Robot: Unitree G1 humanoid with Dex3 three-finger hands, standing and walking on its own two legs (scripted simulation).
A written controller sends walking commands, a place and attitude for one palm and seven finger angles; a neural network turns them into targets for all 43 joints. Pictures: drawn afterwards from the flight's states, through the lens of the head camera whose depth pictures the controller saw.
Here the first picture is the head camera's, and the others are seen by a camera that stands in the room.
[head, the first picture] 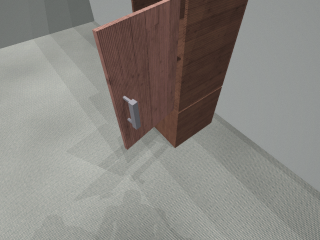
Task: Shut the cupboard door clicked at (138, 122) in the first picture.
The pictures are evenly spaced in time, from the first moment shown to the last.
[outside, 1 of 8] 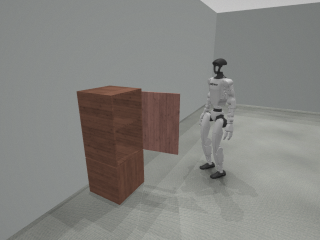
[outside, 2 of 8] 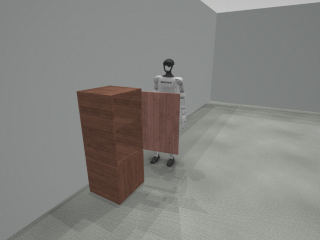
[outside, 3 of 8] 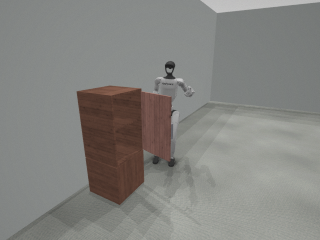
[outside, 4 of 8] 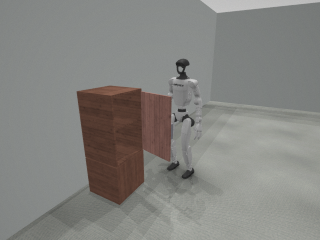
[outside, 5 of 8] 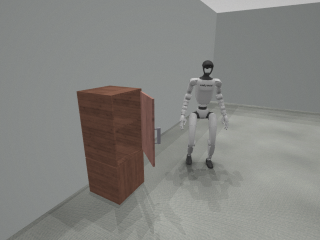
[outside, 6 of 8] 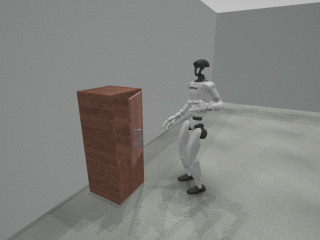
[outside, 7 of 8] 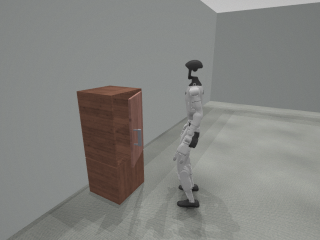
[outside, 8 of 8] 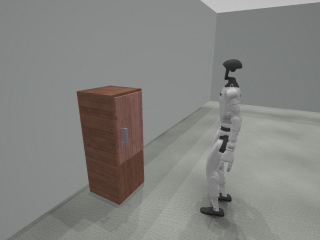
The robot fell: no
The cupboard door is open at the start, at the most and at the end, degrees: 100 100 0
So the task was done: yes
